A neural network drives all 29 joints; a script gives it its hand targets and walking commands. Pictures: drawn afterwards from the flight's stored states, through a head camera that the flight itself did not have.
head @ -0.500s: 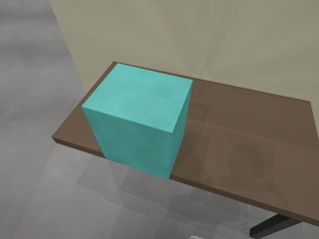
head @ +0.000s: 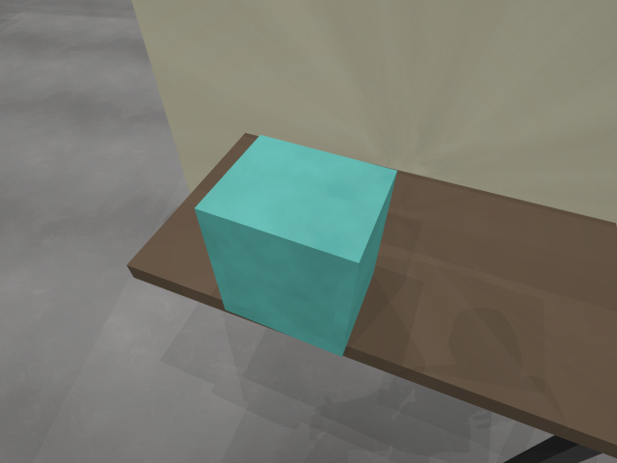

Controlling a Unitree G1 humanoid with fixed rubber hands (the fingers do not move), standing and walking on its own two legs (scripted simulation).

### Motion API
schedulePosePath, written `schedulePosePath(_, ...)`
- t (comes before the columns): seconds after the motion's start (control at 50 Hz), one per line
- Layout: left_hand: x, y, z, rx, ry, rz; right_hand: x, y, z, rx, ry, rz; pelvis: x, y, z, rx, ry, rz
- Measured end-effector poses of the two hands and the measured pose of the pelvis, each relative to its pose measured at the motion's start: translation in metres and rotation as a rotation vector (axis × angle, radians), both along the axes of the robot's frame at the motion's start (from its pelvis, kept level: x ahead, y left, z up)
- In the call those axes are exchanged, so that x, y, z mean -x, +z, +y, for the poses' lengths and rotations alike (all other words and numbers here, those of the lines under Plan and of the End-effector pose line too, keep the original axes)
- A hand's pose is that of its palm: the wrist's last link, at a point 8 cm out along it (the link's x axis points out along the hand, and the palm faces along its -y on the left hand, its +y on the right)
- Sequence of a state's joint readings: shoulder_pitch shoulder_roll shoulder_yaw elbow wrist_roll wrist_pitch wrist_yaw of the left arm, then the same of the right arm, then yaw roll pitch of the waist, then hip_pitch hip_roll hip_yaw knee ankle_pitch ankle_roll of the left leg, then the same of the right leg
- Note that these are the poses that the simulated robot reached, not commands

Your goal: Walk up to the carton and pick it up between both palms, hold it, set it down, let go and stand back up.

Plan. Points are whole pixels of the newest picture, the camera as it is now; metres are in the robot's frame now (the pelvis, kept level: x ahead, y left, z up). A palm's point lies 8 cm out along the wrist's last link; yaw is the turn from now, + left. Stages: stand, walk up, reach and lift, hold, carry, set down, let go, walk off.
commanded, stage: walk up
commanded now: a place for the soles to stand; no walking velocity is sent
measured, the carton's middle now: (301, 247) +0.50 +0.04 -0.06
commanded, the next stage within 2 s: none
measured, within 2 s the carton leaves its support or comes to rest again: neither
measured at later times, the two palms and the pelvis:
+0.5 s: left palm out of the picture +0.00 +0.33 -0.11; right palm out of the picture +0.05 -0.22 -0.13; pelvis +0.01 +0.07 +0.00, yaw -4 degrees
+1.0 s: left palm (8, 432) +0.20 +0.45 -0.13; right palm out of the picture -0.02 +0.01 -0.10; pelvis +0.07 +0.23 +0.01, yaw -16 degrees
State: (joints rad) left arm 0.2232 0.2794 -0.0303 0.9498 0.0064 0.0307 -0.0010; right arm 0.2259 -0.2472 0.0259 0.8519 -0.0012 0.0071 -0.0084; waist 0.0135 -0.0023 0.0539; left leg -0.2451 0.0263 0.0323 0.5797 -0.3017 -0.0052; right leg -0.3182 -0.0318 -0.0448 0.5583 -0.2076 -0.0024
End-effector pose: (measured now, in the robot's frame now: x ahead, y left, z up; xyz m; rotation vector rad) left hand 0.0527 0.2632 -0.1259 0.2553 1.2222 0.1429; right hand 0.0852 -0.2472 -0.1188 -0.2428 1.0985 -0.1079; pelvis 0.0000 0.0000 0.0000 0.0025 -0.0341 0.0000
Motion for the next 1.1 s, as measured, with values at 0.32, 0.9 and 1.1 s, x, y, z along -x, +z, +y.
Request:
schedulePosePath(0.32,0.022,0.002,-0.006,-0.005,-0.006,0.038,0.068,-0.005,-0.009,0.032,0.002,0.198,0.001,0.004,0.008,-0.005,-0.021,0.019)
schedulePosePath(0.9,-0.133,0.006,0.197,0.008,-0.273,-0.089,0.098,0.010,0.237,-0.008,-0.344,0.196,-0.056,0.008,0.218,0.050,-0.233,0.022)
schedulePosePath(1.1,-0.163,-0.011,0.159,0.104,-0.394,0.020,0.121,0.015,0.279,-0.026,-0.476,0.225,-0.074,0.010,0.228,0.048,-0.333,0.009)
